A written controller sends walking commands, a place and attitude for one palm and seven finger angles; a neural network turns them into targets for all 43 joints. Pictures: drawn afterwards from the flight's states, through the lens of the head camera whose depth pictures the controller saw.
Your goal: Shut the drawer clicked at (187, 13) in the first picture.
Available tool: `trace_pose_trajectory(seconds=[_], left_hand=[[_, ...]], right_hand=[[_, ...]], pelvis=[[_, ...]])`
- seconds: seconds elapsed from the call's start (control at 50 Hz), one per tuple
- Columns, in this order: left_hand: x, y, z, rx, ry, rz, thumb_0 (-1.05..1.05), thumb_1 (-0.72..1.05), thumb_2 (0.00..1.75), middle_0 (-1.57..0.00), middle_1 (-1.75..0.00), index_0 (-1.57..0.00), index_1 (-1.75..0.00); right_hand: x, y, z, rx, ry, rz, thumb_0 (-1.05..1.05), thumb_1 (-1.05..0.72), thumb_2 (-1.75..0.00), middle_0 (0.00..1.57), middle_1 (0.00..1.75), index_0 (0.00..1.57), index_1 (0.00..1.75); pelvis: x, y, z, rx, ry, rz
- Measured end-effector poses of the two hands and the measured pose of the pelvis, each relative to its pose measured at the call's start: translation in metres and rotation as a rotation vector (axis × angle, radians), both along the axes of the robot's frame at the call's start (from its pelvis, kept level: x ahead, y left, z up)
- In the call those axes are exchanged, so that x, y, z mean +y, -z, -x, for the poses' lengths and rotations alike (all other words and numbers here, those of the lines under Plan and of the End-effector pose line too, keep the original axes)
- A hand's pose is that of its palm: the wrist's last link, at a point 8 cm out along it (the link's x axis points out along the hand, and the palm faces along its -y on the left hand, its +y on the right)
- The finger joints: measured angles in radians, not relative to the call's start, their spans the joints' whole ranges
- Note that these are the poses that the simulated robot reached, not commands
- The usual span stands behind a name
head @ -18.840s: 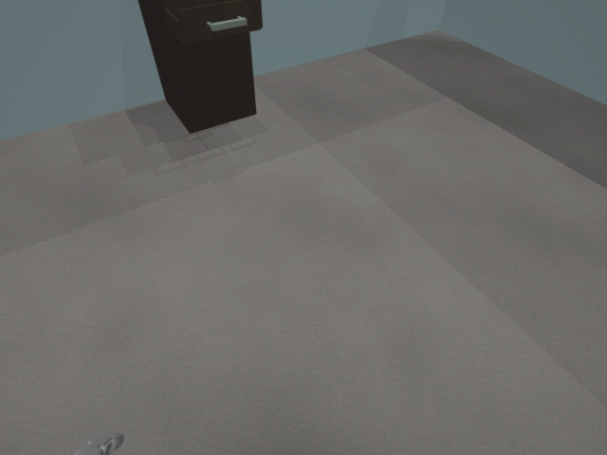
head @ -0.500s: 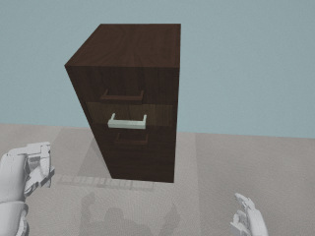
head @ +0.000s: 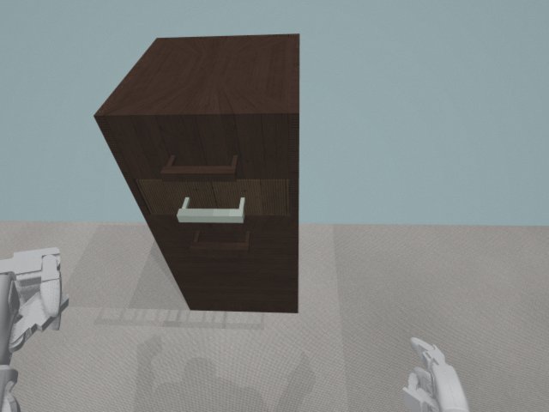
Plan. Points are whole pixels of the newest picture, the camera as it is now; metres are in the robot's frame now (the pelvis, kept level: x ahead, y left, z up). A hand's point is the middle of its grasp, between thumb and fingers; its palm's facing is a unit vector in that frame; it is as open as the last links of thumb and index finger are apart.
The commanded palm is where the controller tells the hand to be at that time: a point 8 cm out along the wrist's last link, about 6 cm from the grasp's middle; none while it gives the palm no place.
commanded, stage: step back with the hand held close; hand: left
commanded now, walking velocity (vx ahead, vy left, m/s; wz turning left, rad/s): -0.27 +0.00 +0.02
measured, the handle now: (212, 208) +0.60 +0.23 -0.13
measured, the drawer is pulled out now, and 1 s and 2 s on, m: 0.00 0.00 0.00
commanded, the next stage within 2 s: stop stepping back and stand still in 1.02 s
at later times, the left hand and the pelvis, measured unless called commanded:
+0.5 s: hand out of the picture +0.12 +0.27 +0.16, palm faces +0.34 -0.80 -0.49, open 3.2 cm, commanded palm +0.06 +0.31 +0.17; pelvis -0.07 +0.03 -0.01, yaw +0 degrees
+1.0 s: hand out of the picture +0.01 +0.28 +0.16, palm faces +0.41 -0.80 -0.44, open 3.2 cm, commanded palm -0.07 +0.31 +0.17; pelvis -0.19 +0.03 -0.01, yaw +2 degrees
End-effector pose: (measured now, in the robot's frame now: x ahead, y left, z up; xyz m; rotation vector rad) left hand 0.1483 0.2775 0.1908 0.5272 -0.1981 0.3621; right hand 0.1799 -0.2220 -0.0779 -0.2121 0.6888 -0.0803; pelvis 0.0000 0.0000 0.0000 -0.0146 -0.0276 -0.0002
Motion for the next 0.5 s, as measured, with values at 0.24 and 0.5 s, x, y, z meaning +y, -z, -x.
trace_pose_trajectory(seconds=[0.24, 0.5], left_hand=[[0.011, 0.024, 0.005, 0.16, 0.081, -0.008, 0.01, 0.89, 0.89, -1.4, -1.6, -1.4, -1.6], [0.032, 0.013, 0.071, 0.022, 0.049, -0.035, 0.01, 0.89, 0.89, -1.4, -1.6, -1.4, -1.6]], right_hand=[[-0.006, 0.006, 0.041, 0.122, 0.11, 0.038, 0.01, -0.9, -0.9, 0.2, 0.3, 0.2, 0.3], [0.025, -0.002, 0.074, 0.029, 0.061, 0.03, 0.01, -0.9, -0.9, 0.2, 0.3, 0.2, 0.3]], pelvis=[[0.017, 0.0, 0.022, 0.053, 0.026, -0.007], [0.031, 0.006, 0.074, 0.026, -0.002, 0.02]])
